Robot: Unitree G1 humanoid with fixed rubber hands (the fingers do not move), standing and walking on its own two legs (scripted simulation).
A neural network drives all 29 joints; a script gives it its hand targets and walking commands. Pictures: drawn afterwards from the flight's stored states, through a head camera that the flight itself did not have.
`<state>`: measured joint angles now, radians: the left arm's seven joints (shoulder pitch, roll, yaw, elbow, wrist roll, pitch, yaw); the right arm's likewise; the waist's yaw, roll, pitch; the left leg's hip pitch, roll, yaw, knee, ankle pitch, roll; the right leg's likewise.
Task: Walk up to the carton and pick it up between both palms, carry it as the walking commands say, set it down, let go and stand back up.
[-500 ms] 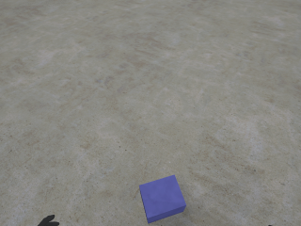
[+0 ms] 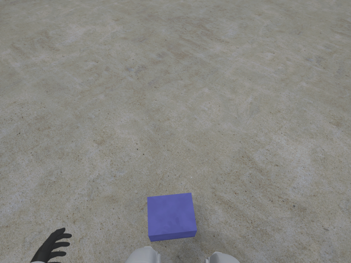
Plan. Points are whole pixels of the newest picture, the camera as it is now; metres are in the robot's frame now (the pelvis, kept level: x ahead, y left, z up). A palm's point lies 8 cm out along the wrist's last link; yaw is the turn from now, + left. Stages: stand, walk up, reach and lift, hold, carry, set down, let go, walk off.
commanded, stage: walk up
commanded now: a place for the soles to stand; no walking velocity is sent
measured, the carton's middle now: (171, 217) +0.39 +0.04 -0.67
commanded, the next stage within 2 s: none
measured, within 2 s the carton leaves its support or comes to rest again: neither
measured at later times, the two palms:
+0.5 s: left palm out of the picture +0.02 +0.32 -0.05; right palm (331, 246) +0.17 -0.33 -0.07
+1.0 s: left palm out of the picture +0.03 +0.33 -0.07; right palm (314, 234) +0.20 -0.29 -0.06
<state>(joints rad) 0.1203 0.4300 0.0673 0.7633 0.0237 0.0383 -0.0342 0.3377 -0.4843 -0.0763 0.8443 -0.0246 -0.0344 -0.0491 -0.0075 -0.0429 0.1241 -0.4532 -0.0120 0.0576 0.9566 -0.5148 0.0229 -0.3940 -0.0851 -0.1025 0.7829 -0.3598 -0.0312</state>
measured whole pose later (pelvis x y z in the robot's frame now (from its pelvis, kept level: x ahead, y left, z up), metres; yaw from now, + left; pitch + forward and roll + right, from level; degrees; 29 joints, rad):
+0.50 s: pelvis -0.01 -0.03 +0.02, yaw +9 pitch -1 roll +2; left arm 0.24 0.47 0.06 0.80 0.03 -0.06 0.03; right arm 0.16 -0.45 -0.08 0.79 -0.01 0.02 0.03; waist 0.03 0.00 0.11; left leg -0.35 -0.01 -0.05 0.77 -0.46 0.02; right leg -0.33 -0.11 -0.11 0.66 -0.31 -0.01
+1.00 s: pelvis +0.01 -0.01 +0.03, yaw +13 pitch -1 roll -1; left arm 0.11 0.43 0.03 0.99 0.00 -0.03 -0.01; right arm 0.09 -0.41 -0.01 0.99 -0.01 -0.03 0.00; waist 0.02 0.00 0.03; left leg -0.22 0.02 -0.09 0.53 -0.29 -0.02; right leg -0.20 -0.08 -0.15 0.46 -0.24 0.03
